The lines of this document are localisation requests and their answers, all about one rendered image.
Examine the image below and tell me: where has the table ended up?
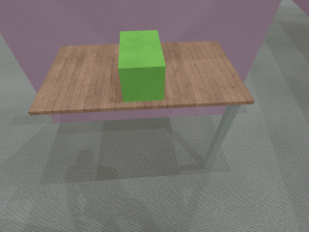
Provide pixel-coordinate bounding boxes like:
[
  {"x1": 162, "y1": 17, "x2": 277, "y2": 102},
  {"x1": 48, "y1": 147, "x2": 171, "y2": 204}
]
[{"x1": 28, "y1": 41, "x2": 254, "y2": 169}]

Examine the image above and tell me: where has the carton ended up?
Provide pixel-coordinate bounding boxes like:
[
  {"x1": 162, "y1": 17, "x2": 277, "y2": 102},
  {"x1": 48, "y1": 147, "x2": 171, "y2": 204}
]
[{"x1": 118, "y1": 30, "x2": 166, "y2": 102}]

